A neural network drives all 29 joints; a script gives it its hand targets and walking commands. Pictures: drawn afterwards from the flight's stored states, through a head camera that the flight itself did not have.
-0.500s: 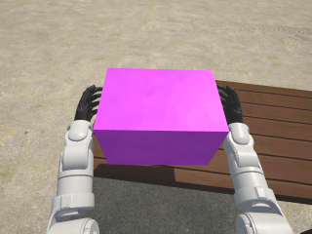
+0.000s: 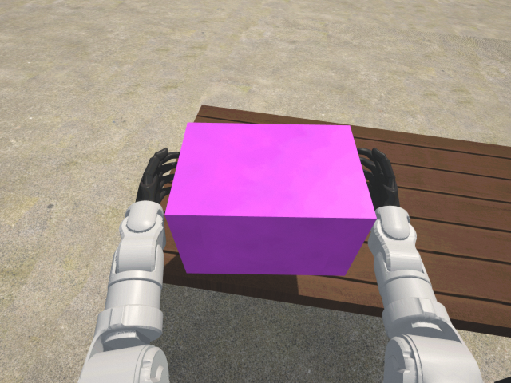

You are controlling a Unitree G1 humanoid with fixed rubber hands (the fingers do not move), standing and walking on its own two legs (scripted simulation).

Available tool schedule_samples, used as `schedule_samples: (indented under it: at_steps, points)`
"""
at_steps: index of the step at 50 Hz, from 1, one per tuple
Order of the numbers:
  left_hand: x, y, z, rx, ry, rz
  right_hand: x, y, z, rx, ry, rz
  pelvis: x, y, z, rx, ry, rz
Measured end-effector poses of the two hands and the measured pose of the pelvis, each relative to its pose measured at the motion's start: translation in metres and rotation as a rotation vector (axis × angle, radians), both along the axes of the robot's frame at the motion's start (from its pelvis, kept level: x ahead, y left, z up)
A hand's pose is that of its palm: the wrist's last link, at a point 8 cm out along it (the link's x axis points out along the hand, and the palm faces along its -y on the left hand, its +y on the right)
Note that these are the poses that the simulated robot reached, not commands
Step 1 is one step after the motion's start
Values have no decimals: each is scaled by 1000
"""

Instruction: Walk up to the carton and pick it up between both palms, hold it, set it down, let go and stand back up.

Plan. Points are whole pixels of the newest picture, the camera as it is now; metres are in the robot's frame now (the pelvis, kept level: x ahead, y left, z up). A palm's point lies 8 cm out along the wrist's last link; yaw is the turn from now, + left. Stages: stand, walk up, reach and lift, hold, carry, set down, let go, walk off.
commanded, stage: set down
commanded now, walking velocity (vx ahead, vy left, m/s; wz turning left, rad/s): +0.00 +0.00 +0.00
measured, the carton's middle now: (267, 200) +0.39 +0.00 +0.07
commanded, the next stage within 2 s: none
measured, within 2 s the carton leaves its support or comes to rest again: rests again in 1.94 s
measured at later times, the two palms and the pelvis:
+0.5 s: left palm (164, 201) +0.38 +0.17 +0.07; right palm (378, 196) +0.40 -0.20 +0.09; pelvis +0.01 -0.01 +0.00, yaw -1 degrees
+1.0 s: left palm (174, 207) +0.40 +0.16 +0.03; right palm (373, 204) +0.41 -0.21 +0.05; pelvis +0.02 +0.00 +0.00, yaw -2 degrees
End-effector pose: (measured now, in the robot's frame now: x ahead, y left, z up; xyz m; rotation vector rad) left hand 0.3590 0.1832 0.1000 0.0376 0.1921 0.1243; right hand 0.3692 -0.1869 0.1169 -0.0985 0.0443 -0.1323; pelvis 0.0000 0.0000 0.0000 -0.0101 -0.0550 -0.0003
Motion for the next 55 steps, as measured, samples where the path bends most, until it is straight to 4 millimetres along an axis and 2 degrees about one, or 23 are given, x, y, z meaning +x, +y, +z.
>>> schedule_samples:
  at_steps: [11, 25, 40, 55]
  points:
    - [12, -18, -16, 1, 21, -21, 6, -18, -12, -1, 22, -16, -2, -1, 0, 2, 41, -28]
    - [24, -10, -34, -9, 44, 7, 28, -9, -25, 12, 48, 8, 5, -6, 1, 5, 98, -22]
    - [37, -16, -57, 4, 70, -9, 36, -16, -51, 12, 79, -4, 17, -1, -1, -1, 168, -31]
    - [40, -19, -79, 2, 99, -2, 43, -19, -71, 15, 110, 5, 13, -3, -3, 4, 253, -39]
